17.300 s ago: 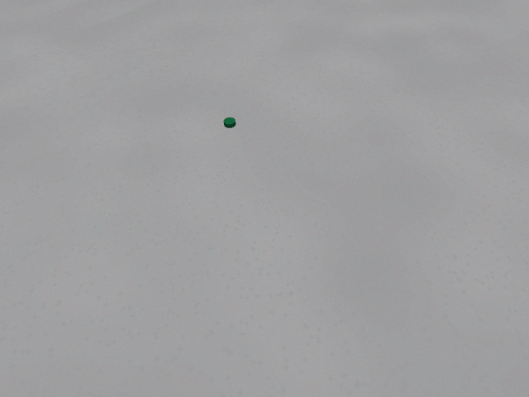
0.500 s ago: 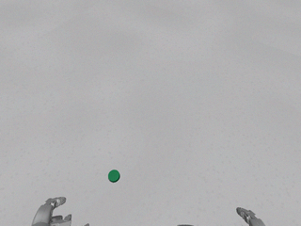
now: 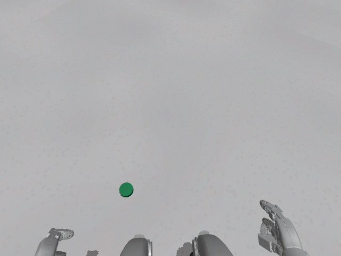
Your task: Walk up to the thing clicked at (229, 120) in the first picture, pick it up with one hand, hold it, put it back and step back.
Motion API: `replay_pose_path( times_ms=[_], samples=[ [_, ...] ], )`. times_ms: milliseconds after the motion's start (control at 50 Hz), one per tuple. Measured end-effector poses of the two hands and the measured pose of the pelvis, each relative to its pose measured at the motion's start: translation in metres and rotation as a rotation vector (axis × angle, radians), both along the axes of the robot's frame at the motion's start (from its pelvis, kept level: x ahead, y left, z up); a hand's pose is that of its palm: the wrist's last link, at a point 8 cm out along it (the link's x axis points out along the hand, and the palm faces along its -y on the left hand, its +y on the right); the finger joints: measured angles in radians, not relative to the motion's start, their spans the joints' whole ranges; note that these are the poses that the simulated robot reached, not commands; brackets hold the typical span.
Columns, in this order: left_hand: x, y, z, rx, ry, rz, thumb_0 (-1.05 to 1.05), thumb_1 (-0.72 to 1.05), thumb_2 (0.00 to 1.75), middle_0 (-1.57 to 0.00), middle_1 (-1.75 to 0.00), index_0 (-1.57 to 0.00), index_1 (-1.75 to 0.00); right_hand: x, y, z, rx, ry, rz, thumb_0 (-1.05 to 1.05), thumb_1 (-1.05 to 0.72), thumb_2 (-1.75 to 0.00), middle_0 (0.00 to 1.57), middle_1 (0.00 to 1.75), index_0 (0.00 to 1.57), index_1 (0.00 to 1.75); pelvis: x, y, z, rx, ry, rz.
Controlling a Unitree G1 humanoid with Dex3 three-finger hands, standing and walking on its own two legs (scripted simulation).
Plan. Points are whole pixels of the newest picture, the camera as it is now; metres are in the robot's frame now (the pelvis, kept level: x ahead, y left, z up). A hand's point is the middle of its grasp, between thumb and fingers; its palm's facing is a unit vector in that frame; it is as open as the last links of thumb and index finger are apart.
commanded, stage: rise first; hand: left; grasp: from above
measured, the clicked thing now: (126, 189) +0.46 +0.21 -0.69
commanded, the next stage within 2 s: none
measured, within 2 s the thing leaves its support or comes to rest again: neither
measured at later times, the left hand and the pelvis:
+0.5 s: hand (80, 250) +0.17 +0.26 -0.25, palm faces -0.39 -0.68 -0.63, open 13.9 cm; pelvis -0.03 +0.00 -0.10, yaw +0 degrees
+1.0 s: hand (99, 207) +0.32 +0.27 -0.43, palm faces -0.47 -0.19 -0.86, open 13.5 cm; pelvis -0.09 -0.01 -0.28, yaw -3 degrees
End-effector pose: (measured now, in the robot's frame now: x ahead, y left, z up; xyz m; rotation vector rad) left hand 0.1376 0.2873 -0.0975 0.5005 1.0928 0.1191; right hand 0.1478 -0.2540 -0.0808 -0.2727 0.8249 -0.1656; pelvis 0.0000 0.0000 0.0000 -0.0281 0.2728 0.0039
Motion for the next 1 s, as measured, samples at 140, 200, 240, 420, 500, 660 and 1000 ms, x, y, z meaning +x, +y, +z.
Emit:
replay_pose_path(
  times_ms=[140, 200, 240, 420, 500, 660, 1000],
  samples=[
    [-0.004, 0.0, -0.012, 0.031, 0.005, -0.034, -0.01, -0.48, 0.9, -0.14, -1.03, -0.15, -1.02, 0.012, 0.01, -0.013, 0.009, -0.044, 0.027, 0.01, -0.91, -0.9, 0.2, 0.3, 0.2, 0.3, -0.002, 0.001, -0.017, -0.007, 0.044, 0.002],
    [-0.004, 0.0, -0.016, 0.042, -0.001, -0.047, -0.01, -0.48, 0.89, -0.14, -1.04, -0.15, -1.03, 0.014, 0.012, -0.021, 0.014, -0.055, 0.034, 0.01, -0.91, -0.9, 0.2, 0.3, 0.2, 0.3, -0.003, 0.001, -0.025, -0.009, 0.06, 0.002],
    [-0.005, 0.0, -0.019, 0.05, -0.004, -0.057, -0.01, -0.47, 0.89, -0.13, -1.05, -0.15, -1.03, 0.015, 0.013, -0.025, 0.016, -0.06, 0.037, 0.01, -0.91, -0.9, 0.2, 0.3, 0.2, 0.3, -0.005, 0.001, -0.03, -0.011, 0.068, 0.003],
    [0.014, 0.007, -0.069, 0.147, -0.001, -0.214, -0.01, -0.48, 0.9, -0.11, -1.07, -0.12, -1.05, 0.012, 0.006, -0.067, 0.001, -0.069, 0.08, 0.01, -0.9, -0.9, 0.2, 0.3, 0.2, 0.3, -0.019, 0.0, -0.071, -0.008, 0.15, 0.005],
    [0.038, 0.006, -0.104, 0.213, -0.047, -0.331, -0.01, -0.48, 0.91, -0.09, -1.08, -0.11, -1.06, 0.006, -0.004, -0.105, -0.014, -0.046, 0.092, 0.01, -0.88, -0.89, 0.2, 0.3, 0.2, 0.3, -0.029, -0.002, -0.105, -0.002, 0.204, 0.002],
    [0.095, -0.003, -0.169, 0.368, -0.159, -0.533, -0.01, -0.49, 0.95, -0.09, -1.08, -0.11, -1.07, -0.024, -0.023, -0.198, -0.016, 0.069, 0.068, 0.01, -0.88, -0.89, 0.2, 0.3, 0.2, 0.3, -0.052, -0.008, -0.176, 0.003, 0.29, -0.007],
    [0.19, -0.008, -0.271, 0.564, -0.245, -0.848, -0.01, -0.43, 0.96, -0.15, -0.98, -0.15, -0.98, -0.149, -0.03, -0.322, -0.01, 0.428, -0.015, 0.01, -0.87, -0.89, 0.2, 0.3, 0.2, 0.3, -0.086, -0.009, -0.284, -0.028, 0.335, -0.028]
  ],
)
